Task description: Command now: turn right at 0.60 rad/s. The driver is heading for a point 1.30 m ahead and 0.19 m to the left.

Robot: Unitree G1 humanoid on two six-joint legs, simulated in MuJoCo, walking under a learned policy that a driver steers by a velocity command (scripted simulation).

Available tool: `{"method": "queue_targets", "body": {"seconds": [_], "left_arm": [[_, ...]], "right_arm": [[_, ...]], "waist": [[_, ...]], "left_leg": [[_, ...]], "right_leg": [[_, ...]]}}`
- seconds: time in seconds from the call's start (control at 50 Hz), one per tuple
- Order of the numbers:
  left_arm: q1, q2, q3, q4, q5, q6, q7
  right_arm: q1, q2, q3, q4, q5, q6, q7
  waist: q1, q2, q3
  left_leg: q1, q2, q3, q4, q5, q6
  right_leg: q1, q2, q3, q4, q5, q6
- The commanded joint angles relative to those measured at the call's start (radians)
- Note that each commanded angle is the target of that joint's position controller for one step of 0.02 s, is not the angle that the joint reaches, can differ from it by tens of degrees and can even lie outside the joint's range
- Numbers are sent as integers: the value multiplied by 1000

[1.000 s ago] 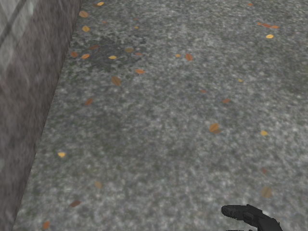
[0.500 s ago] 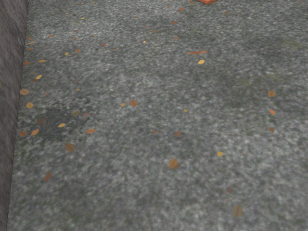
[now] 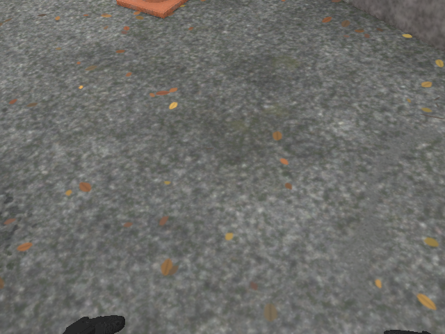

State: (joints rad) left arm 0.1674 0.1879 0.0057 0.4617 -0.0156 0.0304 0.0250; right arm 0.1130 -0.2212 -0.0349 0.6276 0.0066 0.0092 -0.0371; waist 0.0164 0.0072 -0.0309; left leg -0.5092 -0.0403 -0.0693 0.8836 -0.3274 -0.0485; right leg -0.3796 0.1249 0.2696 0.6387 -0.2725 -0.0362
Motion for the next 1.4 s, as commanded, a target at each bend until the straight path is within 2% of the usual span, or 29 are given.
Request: {"method": "queue_targets", "body": {"seconds": [0.02,0.04,0.06,0.08,0.1,0.12,0.16,0.18,0.2,0.24,0.28,0.34,0.38,0.4,0.42,0.44,0.46,0.5,0.54,0.7,0.74,0.8,0.86,0.92,0.96,1.0,1.08,1.22,1.4], "left_arm": [[-40,155,62,-55,-23,-17,-18],[-47,149,65,-41,-36,-19,-18],[-59,106,55,-41,-29,-27,-21],[30,18,31,-14,-12,-34,-27],[2,127,58,-42,-9,-51,-27],[-27,183,74,-22,-14,-52,-20],[-54,127,54,3,-13,-31,-15],[-62,75,34,6,-20,-17,-13],[-75,40,15,6,-15,-15,-20],[-125,6,-6,4,-12,-24,-35],[-112,42,2,22,-4,-38,-43],[-66,53,7,50,2,-49,-42],[-42,74,14,58,14,-57,-39],[-29,105,19,45,35,-57,-34],[-65,168,32,40,46,-57,-35],[-66,95,17,35,38,-56,-43],[-92,58,9,33,37,-61,-48],[-86,64,14,41,35,-68,-56],[-77,89,21,50,34,-79,-63],[-72,102,24,70,30,-97,-69],[-32,125,32,96,27,-93,-57],[74,188,59,132,17,-91,-46],[28,127,35,120,24,-106,-40],[-63,109,27,96,25,-104,-44],[-26,100,20,107,19,-98,-56],[14,116,18,126,22,-92,-53],[25,117,9,131,23,-71,-46],[20,127,6,152,18,-47,-29],[-1,129,4,198,23,-62,-24]], "right_arm": [[-6,-52,-28,-58,8,-32,5],[14,-64,-40,-46,11,-39,4],[72,-103,-54,-37,-3,-40,-2],[49,-141,-50,-66,-21,-30,-5],[72,-150,-58,-63,-40,-29,-3],[54,-122,-53,-74,-37,-35,-5],[24,-83,-29,-82,-16,-34,-20],[30,-101,-30,-57,-4,-17,-30],[58,-97,-26,-46,-4,-5,-38],[83,-85,-17,-30,-5,14,-43],[41,-85,-7,-53,-16,-10,-24],[59,-112,-2,-37,-7,-16,-9],[117,-116,1,1,-3,-32,3],[119,-91,12,8,-11,-46,13],[173,-53,25,10,-25,-59,20],[165,-61,25,30,-32,-58,14],[139,-80,18,45,-33,-54,8],[133,-74,18,64,-29,-45,0],[129,-71,18,75,-28,-43,5],[129,-75,13,118,-32,-41,11],[119,-72,13,120,-26,-37,8],[84,-82,7,97,-14,-52,11],[54,-63,15,82,-18,-77,18],[141,-71,15,118,-36,-66,33],[115,-109,9,110,-20,-48,36],[121,-99,14,99,-11,-36,35],[113,-101,20,89,-15,-28,34],[106,-96,25,97,-21,-17,24],[117,-84,19,145,-22,-19,4]], "waist": [[-16,-229,-69],[-40,-200,-65],[-60,-119,-111],[6,151,-125],[-2,289,-129],[-15,229,-83],[-20,109,-40],[-20,108,5],[-32,103,-10],[-58,122,-22],[-54,138,-91],[-33,137,-67],[-18,127,-44],[-13,98,-55],[-77,-107,-67],[-55,-156,-75],[-52,-137,-24],[-40,-118,-2],[-37,-95,-6],[-36,-39,-52],[-26,-55,-50],[6,-116,38],[-18,-112,48],[-67,-30,-52],[-32,76,-21],[-34,67,-41],[-28,27,-69],[-21,-9,-35],[-21,-10,-5]], "left_leg": [[146,-28,53,-308,49,14],[263,-16,44,-412,160,31],[455,108,-61,-418,286,85],[589,309,-263,-424,611,197],[475,418,-454,-496,591,343],[430,400,-440,-511,426,362],[375,306,-309,-512,326,294],[346,233,-210,-526,298,282],[353,203,-162,-532,259,278],[352,159,-109,-537,209,274],[375,217,-144,-515,309,287],[344,231,-139,-486,383,291],[282,212,-116,-487,393,243],[228,188,-102,-472,308,189],[181,92,-10,-453,159,131],[240,74,25,-448,78,94],[261,71,17,-465,87,83],[287,76,16,-484,120,94],[306,82,7,-504,157,106],[376,88,9,-522,200,86],[333,67,34,-478,92,90],[84,40,67,-299,-65,118],[60,79,32,-295,-24,124],[314,88,29,-399,166,112],[364,98,-2,-412,338,109],[400,97,-15,-402,449,125],[430,106,-25,-410,583,153],[403,95,-19,-459,526,132],[410,84,-13,-493,395,113]], "right_leg": [[96,-193,246,-145,223,-161],[42,-161,214,-91,236,-124],[-103,-116,127,51,97,-64],[-291,42,-20,287,-366,20],[-344,6,-73,435,-419,75],[-364,-70,-102,565,-345,99],[-365,-94,-133,650,-247,110],[-369,-81,-187,563,-205,112],[-330,-84,-235,491,-203,110],[-246,-87,-307,312,-220,100],[-138,-130,-272,236,-157,87],[-4,-116,-303,12,-35,56],[147,-123,-287,-178,157,13],[244,-194,-191,-191,275,-12],[259,-260,-118,-147,337,-72],[198,-270,-89,-195,206,-114],[142,-265,-82,-218,135,-116],[128,-234,-109,-217,141,-90],[138,-226,-125,-213,204,-79],[189,-228,-134,-224,364,-86],[211,-221,-108,-273,99,-100],[245,-348,121,-414,-381,-212],[275,-364,102,-397,-30,-218],[178,-232,-118,-271,193,-132],[143,-144,-214,-192,305,-81],[144,-131,-239,-156,378,-55],[180,-152,-232,-134,408,-41],[232,-169,-218,-175,395,-37],[208,-172,-210,-227,295,-38]]}}
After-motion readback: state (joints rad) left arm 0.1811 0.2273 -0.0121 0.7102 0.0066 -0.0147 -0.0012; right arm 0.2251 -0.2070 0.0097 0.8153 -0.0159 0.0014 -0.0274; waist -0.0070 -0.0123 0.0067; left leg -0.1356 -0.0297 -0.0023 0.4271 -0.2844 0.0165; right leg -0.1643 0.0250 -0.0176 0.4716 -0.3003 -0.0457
